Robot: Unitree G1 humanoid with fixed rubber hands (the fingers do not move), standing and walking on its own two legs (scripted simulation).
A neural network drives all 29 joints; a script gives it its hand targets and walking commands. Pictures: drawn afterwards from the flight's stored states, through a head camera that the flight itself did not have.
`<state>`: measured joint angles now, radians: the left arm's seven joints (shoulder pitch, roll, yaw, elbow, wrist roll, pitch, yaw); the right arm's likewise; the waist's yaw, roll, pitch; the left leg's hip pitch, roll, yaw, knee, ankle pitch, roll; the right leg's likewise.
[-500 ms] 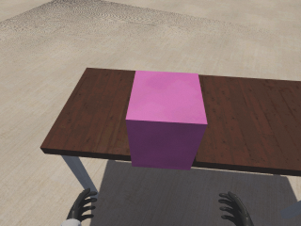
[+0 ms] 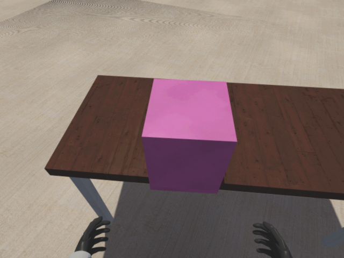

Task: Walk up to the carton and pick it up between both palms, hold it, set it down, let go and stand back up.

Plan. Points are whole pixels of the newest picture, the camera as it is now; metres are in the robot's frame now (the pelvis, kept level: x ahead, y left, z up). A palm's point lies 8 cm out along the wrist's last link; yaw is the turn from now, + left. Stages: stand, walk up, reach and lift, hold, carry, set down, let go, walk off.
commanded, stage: let go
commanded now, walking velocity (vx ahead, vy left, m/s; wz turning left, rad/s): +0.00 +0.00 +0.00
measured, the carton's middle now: (186, 138) +0.43 -0.01 +0.01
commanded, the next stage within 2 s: stand in 0.12 s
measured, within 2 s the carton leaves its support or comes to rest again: neither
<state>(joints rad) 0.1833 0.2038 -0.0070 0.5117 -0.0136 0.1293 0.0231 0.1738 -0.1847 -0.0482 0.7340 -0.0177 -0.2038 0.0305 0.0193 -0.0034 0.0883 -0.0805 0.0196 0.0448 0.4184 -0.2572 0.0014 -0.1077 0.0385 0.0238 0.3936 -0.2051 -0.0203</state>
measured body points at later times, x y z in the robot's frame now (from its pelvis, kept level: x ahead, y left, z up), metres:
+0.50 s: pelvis +0.00 +0.01 -0.01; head -0.01 +0.01 +0.44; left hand +0.08 +0.25 -0.13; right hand +0.07 -0.24 -0.14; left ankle -0.01 +0.11 -0.74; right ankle +0.01 -0.11 -0.74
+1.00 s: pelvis -0.01 +0.02 +0.00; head -0.03 +0.02 +0.45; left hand -0.02 +0.25 -0.15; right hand -0.01 -0.21 -0.15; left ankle -0.01 +0.11 -0.74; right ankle +0.01 -0.11 -0.74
